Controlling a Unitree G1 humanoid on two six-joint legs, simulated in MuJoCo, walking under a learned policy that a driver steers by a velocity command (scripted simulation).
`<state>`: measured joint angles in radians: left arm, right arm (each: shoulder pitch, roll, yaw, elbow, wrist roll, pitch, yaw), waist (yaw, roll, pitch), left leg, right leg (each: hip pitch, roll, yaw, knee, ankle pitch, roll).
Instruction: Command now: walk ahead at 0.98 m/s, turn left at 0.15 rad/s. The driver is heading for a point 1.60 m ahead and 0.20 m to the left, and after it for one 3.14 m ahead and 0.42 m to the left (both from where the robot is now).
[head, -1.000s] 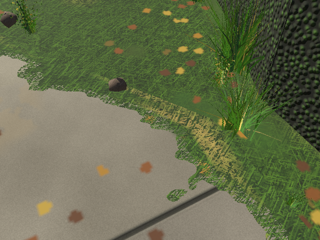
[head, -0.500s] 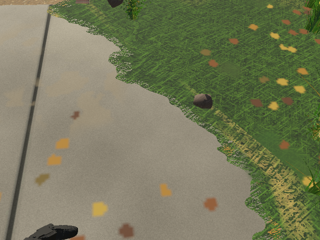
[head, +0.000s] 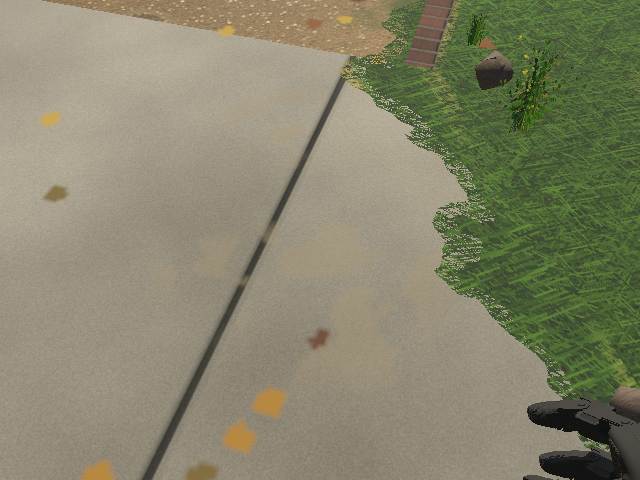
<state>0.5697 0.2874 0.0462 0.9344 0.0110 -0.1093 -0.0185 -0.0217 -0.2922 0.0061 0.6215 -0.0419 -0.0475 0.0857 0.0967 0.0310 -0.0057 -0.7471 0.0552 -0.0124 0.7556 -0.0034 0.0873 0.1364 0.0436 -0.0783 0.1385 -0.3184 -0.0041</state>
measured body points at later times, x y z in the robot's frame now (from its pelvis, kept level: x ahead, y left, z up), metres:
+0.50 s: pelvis +0.50 +0.03 -0.01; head +0.54 +0.03 +0.43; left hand +0.76 +0.24 -0.08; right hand +0.39 -0.23 -0.14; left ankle +0.28 +0.10 -0.73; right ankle +0.74 -0.08 -0.70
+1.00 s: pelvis +1.02 +0.04 -0.02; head +1.06 +0.04 +0.42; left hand +0.91 +0.29 -0.15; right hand +1.28 -0.17 -0.09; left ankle +1.21 +0.12 -0.73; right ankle +0.76 -0.05 -0.72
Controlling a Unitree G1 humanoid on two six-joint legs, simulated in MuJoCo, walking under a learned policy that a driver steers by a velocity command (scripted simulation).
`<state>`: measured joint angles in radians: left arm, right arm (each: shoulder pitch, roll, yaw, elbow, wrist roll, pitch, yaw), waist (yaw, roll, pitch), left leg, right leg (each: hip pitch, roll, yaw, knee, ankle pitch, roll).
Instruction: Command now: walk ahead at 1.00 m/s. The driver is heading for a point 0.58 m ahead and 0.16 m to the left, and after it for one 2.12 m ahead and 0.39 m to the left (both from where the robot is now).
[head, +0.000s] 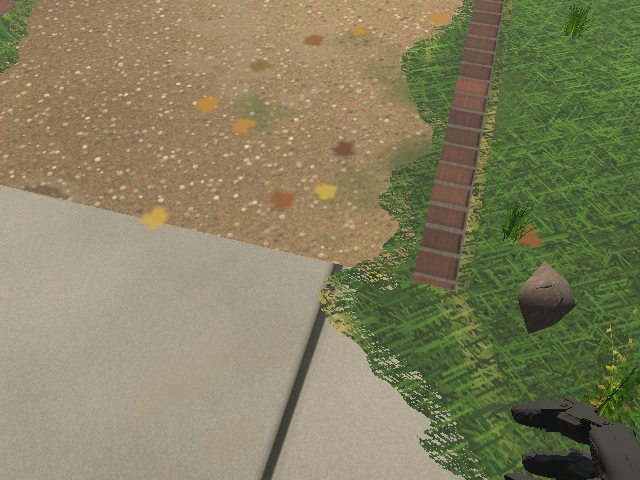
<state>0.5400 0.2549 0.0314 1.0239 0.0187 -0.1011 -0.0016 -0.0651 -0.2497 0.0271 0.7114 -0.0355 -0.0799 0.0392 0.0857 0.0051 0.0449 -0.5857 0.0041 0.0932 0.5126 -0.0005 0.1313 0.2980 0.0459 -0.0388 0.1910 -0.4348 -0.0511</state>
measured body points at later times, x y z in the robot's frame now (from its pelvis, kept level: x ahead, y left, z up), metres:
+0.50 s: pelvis +0.50 +0.00 +0.00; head +0.54 +0.00 +0.45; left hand +0.72 +0.24 -0.07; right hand +0.45 -0.28 -0.13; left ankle +0.23 +0.08 -0.63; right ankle +0.64 -0.09 -0.71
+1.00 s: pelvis +0.75 +0.06 +0.02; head +0.80 +0.10 +0.46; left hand +0.81 +0.39 -0.09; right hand +1.02 -0.13 -0.07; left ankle +0.82 +0.15 -0.71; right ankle +0.78 -0.10 -0.61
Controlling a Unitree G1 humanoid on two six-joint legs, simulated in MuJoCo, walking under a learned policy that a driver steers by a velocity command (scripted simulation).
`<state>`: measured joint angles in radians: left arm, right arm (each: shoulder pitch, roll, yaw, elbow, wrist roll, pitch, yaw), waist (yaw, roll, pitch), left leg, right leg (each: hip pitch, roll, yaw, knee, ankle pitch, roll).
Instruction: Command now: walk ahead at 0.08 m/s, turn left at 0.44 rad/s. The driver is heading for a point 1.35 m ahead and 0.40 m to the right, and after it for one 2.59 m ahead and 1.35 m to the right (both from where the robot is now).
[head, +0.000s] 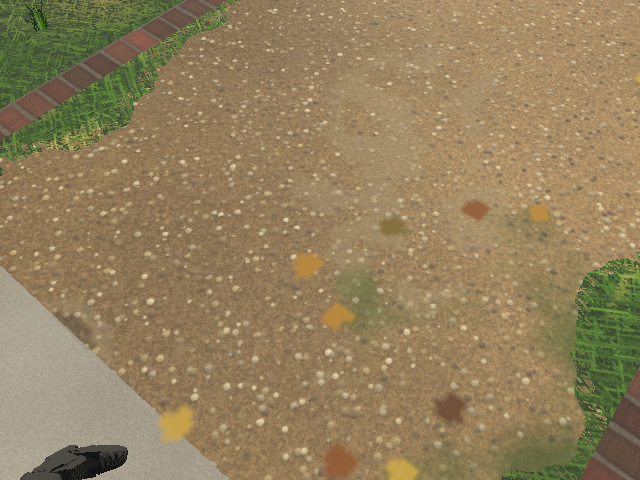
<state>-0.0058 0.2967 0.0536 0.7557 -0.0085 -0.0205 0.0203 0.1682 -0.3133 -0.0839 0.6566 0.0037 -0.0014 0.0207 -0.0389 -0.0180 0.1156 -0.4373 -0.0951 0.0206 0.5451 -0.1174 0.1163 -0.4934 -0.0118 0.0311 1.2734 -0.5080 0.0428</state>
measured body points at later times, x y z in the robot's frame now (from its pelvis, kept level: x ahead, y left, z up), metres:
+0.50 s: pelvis +0.07 -0.07 +0.01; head +0.08 -0.07 +0.46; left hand +0.16 +0.19 -0.11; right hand +0.24 -0.31 -0.10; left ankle +0.10 +0.05 -0.72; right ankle +0.07 -0.19 -0.72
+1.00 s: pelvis +0.09 -0.08 +0.01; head +0.10 -0.08 +0.46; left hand +0.16 +0.18 -0.12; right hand +0.23 -0.33 -0.12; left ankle +0.10 +0.05 -0.72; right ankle +0.07 -0.19 -0.72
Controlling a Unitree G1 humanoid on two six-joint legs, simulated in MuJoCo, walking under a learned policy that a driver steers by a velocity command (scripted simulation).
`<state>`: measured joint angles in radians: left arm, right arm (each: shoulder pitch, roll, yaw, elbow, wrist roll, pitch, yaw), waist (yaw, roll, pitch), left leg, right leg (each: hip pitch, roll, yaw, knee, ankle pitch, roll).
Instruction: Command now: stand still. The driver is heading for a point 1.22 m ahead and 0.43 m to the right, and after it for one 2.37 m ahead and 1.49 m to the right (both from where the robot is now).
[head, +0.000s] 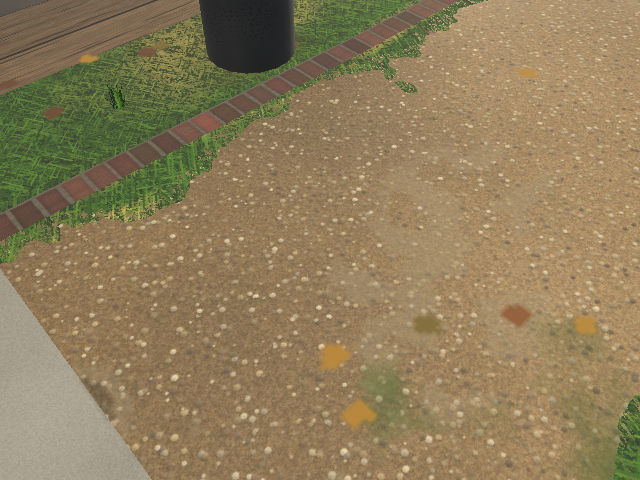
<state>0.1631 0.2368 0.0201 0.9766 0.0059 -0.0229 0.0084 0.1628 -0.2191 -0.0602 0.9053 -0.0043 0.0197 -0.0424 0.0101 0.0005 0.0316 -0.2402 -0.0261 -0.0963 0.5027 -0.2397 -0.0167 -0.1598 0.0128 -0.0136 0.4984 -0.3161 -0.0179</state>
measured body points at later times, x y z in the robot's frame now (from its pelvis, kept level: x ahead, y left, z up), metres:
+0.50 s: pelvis +0.00 -0.01 +0.00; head +0.01 -0.01 +0.45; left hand +0.04 +0.24 -0.15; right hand +0.06 -0.27 -0.15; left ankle +0.02 +0.13 -0.74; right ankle -0.03 -0.11 -0.74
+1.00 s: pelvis +0.15 +0.07 +0.01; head +0.16 +0.09 +0.45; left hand +0.26 +0.32 -0.13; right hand +0.16 -0.19 -0.13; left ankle +0.12 +0.17 -0.74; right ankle +0.10 -0.06 -0.63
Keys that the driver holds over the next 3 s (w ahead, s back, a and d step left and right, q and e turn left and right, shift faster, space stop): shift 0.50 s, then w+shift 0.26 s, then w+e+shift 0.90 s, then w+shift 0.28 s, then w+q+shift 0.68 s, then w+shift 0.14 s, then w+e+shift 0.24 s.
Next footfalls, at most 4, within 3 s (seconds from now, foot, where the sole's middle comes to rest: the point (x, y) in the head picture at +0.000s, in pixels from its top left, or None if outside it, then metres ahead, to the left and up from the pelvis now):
0.84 left None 0.16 0.17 -0.77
1.34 right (369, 475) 0.53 -0.06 -0.77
1.76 left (413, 297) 0.98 -0.19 -0.77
2.18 right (583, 277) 1.05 -0.65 -0.77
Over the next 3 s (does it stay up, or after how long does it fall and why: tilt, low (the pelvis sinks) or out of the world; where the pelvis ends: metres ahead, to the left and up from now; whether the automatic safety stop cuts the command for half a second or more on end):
stays up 1.62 -0.84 -0.01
